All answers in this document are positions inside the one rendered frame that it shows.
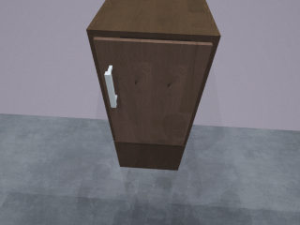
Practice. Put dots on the cupboard door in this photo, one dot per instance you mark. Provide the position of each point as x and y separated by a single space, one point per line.
156 82

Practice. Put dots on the handle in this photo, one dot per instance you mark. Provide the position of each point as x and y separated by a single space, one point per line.
109 83

